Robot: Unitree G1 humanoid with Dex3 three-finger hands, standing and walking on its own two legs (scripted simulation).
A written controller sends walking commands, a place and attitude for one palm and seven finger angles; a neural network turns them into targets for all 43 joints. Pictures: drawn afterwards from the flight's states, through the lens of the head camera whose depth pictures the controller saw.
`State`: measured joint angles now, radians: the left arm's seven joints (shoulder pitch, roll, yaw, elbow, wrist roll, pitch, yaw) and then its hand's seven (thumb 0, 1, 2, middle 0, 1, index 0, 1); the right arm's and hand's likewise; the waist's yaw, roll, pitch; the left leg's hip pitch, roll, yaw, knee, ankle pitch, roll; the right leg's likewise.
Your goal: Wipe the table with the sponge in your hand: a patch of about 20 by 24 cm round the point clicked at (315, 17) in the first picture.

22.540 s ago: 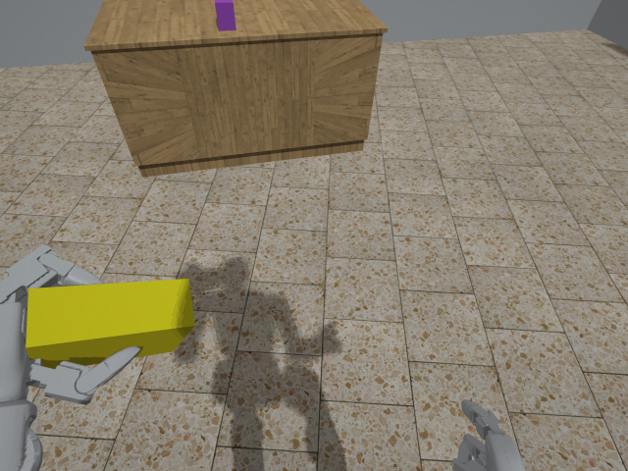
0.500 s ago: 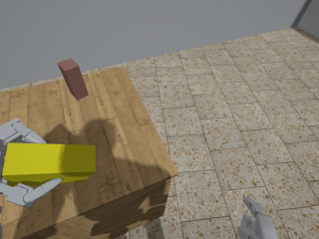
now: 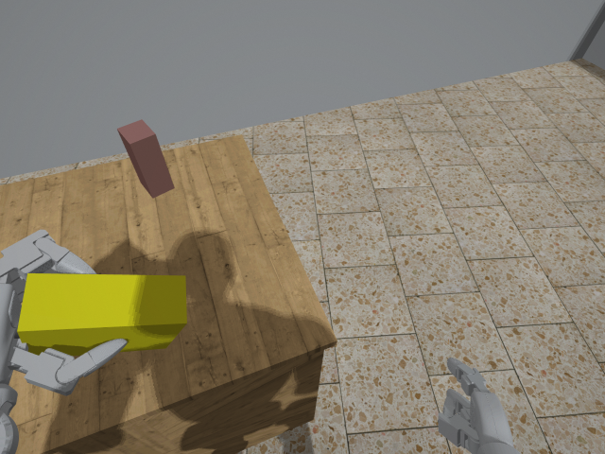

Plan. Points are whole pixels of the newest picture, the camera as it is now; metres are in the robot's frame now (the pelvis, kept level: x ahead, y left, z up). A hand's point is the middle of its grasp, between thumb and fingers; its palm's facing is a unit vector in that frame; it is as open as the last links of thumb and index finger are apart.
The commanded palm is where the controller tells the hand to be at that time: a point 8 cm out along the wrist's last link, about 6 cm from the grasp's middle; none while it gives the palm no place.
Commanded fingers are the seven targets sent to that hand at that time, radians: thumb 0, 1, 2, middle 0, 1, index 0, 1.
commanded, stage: come to a stop and stand still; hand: left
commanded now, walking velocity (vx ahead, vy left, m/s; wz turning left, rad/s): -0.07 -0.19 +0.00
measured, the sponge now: (132, 316) +0.22 +0.20 +0.13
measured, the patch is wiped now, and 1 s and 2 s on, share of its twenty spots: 0.00 0.00 0.00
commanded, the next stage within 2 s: look again from close up in 0.96 s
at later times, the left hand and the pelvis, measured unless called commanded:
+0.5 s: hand (11, 309) +0.21 +0.30 +0.15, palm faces +0.34 -0.84 -0.41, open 9.4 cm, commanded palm +0.15 +0.33 +0.18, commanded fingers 0.00 0.10 1.30 -1.20 -1.60 -1.20 -1.60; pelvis -0.01 +0.05 +0.00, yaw -1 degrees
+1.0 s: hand out of the picture +0.21 +0.35 +0.16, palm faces +0.40 -0.85 -0.35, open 9.4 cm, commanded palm +0.15 +0.37 +0.18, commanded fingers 0.00 0.10 1.30 -1.20 -1.60 -1.20 -1.60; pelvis -0.01 +0.09 +0.00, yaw +0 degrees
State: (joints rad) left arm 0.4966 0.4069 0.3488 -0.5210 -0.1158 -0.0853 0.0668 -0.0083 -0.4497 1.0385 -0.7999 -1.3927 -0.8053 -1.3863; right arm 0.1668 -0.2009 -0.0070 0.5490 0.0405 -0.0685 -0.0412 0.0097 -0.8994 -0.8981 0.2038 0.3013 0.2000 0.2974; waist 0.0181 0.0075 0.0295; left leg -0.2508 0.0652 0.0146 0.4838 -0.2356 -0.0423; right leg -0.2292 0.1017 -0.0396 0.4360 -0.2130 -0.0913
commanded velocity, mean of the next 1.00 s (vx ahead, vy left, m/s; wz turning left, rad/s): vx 0.00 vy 0.00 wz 0.00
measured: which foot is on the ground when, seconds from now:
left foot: down 0.00-1.00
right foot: down 0.00-1.00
